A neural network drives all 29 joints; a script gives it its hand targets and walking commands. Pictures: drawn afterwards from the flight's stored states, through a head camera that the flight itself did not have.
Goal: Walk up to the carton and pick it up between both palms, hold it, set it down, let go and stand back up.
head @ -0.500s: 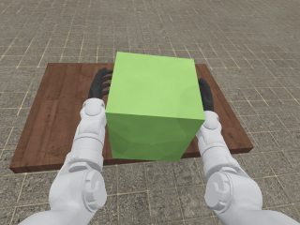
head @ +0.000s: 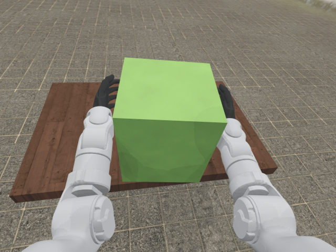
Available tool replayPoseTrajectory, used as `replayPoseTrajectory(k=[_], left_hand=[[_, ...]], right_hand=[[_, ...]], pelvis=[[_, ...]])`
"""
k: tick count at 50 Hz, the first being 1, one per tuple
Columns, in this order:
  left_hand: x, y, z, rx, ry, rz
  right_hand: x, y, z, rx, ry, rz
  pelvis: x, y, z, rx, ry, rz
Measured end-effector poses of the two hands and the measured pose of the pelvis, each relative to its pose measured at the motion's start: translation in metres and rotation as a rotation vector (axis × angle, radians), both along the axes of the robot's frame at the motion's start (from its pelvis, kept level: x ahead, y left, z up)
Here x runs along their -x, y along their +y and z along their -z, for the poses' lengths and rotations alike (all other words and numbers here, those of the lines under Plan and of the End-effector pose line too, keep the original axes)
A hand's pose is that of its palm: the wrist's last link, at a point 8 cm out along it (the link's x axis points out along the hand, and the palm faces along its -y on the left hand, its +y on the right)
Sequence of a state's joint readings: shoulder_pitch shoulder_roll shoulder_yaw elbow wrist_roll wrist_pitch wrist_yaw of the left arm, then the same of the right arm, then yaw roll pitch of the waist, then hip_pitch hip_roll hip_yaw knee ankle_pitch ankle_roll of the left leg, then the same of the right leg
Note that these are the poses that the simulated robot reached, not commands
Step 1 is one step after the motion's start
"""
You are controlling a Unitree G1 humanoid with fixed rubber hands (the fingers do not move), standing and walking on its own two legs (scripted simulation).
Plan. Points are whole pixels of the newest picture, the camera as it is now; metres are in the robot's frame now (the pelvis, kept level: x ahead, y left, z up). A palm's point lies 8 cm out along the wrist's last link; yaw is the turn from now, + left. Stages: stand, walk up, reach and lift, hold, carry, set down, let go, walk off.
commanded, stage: reach and lift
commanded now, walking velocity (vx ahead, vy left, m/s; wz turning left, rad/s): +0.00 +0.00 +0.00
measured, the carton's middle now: (164, 124) +0.39 +0.00 +0.11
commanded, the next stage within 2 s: hold in 1.70 s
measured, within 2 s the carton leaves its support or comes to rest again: neither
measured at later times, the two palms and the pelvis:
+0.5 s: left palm (101, 96) +0.38 +0.14 +0.21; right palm (237, 104) +0.37 -0.16 +0.20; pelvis -0.02 +0.00 +0.00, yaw +0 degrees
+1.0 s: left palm (95, 88) +0.37 +0.15 +0.23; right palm (239, 93) +0.37 -0.15 +0.23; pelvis -0.01 +0.00 +0.00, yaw +0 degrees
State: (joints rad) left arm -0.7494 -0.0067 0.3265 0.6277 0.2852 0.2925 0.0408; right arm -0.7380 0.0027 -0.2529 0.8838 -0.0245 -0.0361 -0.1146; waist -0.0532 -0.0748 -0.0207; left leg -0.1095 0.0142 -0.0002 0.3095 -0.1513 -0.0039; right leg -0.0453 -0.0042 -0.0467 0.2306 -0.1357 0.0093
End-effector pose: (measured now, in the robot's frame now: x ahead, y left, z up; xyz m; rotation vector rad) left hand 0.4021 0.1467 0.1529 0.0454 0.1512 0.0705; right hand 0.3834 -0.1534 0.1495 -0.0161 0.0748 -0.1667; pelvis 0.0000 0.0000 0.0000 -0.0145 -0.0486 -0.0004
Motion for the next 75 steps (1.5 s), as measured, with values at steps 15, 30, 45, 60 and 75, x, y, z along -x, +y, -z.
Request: replayPoseTrajectory(k=[15, 30, 45, 60, 75], left_hand=[[0.019, 0.001, -0.024, -0.029, 0.038, -0.020], [0.029, -0.005, -0.060, -0.016, 0.024, -0.027], [0.033, 0.002, -0.072, -0.002, 0.019, -0.033], [0.029, 0.004, -0.078, 0.015, -0.006, -0.015], [0.030, 0.006, -0.088, 0.016, -0.004, -0.025]], right_hand=[[0.012, 0.001, -0.026, -0.037, 0.038, -0.017], [0.018, -0.006, -0.062, -0.035, 0.025, -0.027], [0.018, 0.001, -0.080, -0.047, 0.021, -0.037], [0.017, 0.003, -0.096, -0.034, -0.003, -0.022], [0.017, 0.005, -0.106, -0.042, 0.002, -0.028]], pelvis=[[0.010, 0.003, 0.002, 0.004, -0.056, -0.009], [0.016, -0.003, 0.002, -0.001, -0.072, 0.001], [0.014, -0.004, 0.002, 0.000, -0.068, -0.009], [0.007, 0.000, 0.002, 0.003, -0.068, -0.001], [0.009, 0.002, 0.002, 0.006, -0.051, 0.001]])
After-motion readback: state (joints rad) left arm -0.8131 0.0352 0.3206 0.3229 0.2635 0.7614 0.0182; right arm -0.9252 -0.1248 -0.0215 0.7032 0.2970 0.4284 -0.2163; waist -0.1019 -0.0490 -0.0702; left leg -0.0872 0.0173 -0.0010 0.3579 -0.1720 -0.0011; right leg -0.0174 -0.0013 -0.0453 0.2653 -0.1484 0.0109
